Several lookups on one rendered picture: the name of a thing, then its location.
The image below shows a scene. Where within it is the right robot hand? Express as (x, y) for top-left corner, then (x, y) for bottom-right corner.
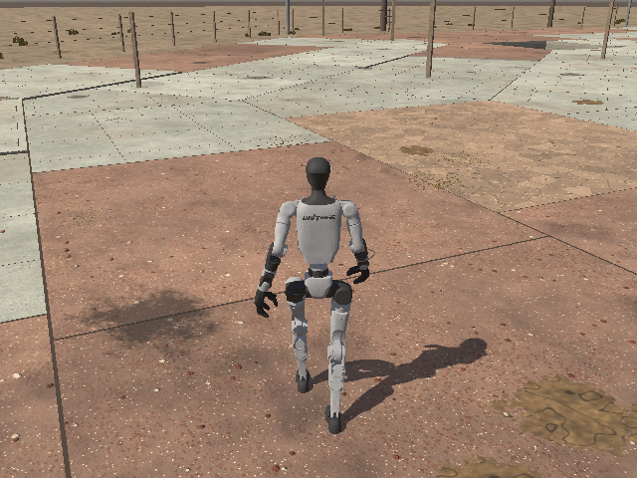
(346, 266), (369, 284)

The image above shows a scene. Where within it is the robot thigh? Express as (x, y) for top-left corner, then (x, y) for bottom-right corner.
(285, 277), (308, 337)
(327, 280), (352, 363)

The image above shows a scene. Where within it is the left robot forearm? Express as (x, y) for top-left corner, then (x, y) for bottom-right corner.
(258, 242), (281, 292)

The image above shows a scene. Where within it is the right robot forearm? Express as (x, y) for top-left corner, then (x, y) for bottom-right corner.
(354, 238), (369, 270)

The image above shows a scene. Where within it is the left robot upper arm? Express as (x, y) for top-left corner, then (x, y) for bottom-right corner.
(271, 200), (298, 258)

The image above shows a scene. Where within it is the right robot thigh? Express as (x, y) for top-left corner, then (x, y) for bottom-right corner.
(327, 280), (352, 363)

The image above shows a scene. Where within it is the left robot hand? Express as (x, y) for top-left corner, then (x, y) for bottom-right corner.
(254, 289), (278, 318)

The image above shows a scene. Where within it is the left robot thigh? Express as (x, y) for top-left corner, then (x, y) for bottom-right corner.
(285, 277), (308, 337)

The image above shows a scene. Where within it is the right robot upper arm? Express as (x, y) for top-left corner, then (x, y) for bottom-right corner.
(339, 200), (365, 253)

